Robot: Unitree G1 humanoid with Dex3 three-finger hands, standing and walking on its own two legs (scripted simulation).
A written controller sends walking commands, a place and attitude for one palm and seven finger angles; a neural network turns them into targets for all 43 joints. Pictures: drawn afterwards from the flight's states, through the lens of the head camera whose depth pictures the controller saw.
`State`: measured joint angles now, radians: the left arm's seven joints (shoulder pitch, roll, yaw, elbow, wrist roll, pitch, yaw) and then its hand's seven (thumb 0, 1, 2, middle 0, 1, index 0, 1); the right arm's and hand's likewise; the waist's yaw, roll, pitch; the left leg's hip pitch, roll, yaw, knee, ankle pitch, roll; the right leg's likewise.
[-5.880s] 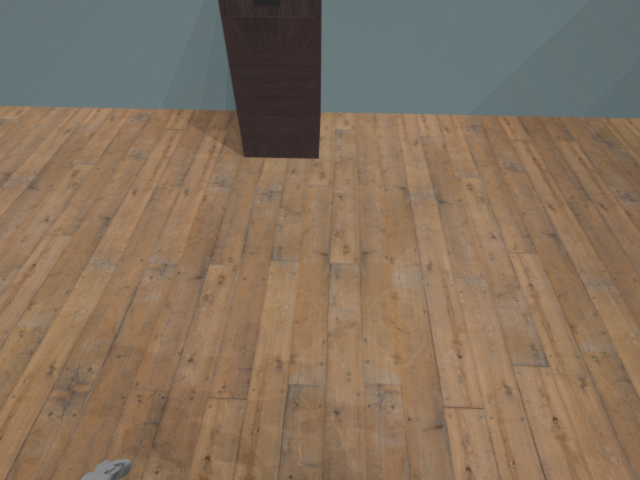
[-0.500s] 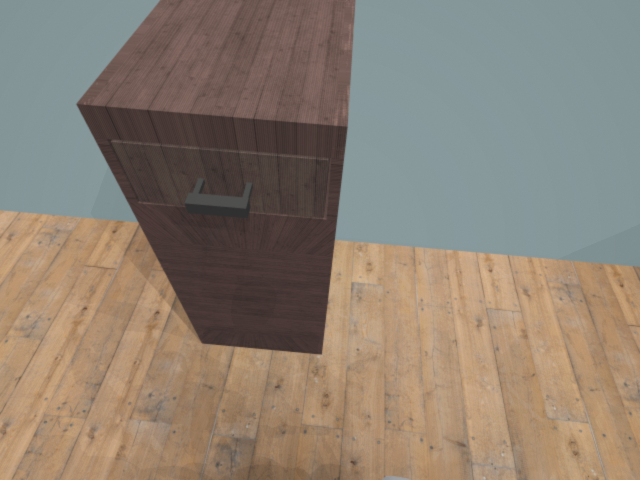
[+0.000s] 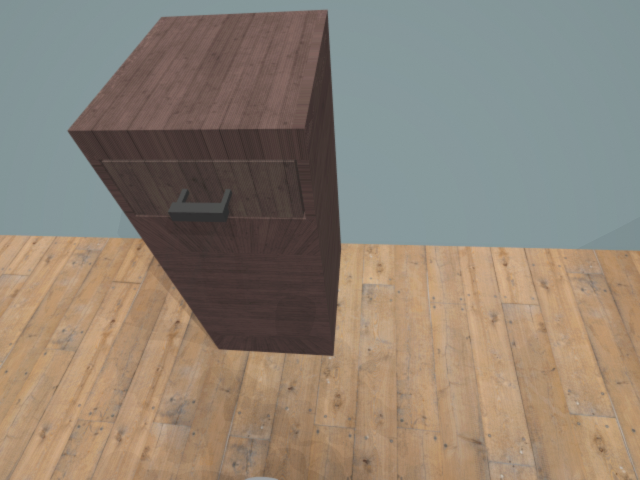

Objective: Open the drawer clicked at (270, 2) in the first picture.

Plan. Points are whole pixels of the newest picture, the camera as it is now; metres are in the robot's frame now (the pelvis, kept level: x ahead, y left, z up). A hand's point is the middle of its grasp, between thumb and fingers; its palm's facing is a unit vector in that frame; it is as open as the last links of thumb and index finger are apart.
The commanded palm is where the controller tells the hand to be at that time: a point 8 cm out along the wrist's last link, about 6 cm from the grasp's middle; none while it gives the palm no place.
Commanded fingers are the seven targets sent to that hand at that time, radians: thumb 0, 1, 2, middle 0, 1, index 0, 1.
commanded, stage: come to a stop and stand still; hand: left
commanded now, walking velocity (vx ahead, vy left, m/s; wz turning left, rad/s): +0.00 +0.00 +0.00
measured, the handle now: (202, 203) +0.55 +0.26 -0.02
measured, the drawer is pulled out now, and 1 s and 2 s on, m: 0.00 0.00 0.00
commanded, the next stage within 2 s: look again from close up in 0.58 s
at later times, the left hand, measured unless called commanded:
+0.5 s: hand out of the picture -0.03 +0.22 -0.18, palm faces +0.02 -0.98 -0.18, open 7.4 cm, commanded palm none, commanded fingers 0.00 0.90 0.90 -0.20 -0.30 -0.20 -0.30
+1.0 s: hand out of the picture +0.01 +0.24 -0.18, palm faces +0.01 -0.97 -0.23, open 7.4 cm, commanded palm none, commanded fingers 0.00 0.90 0.90 -0.20 -0.30 -0.20 -0.30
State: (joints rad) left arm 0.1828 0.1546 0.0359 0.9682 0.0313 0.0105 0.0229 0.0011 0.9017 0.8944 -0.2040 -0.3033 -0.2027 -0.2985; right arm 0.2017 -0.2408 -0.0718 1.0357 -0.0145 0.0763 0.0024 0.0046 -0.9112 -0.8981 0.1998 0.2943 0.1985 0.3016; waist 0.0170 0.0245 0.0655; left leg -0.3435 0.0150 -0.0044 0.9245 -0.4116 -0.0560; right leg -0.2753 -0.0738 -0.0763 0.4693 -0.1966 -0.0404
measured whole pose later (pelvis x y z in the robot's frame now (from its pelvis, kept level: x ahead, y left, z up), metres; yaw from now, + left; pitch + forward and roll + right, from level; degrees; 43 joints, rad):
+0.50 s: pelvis -0.01 +0.05 +0.00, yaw -1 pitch +0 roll +0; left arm 0.29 0.14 0.00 1.16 0.01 0.01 0.02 0.00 0.91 0.90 -0.20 -0.30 -0.20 -0.30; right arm 0.26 -0.15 -0.01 1.13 0.00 -0.01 -0.03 0.01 -0.92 -0.90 0.20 0.29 0.20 0.30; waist 0.01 0.00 0.03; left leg -0.12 0.02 0.04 0.42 -0.30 -0.01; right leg -0.23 -0.04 -0.03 0.46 -0.22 0.02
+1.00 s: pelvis -0.01 +0.06 -0.01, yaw -1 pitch -1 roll +0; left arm 0.26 0.16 0.00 1.10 0.01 -0.01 0.03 0.00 0.91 0.89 -0.20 -0.30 -0.20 -0.30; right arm 0.32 -0.16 0.01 1.06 -0.02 -0.02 -0.03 0.01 -0.92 -0.90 0.20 0.29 0.20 0.30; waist 0.00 0.03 0.02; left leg -0.13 0.00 0.04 0.51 -0.35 0.01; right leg -0.24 -0.06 -0.03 0.55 -0.28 0.03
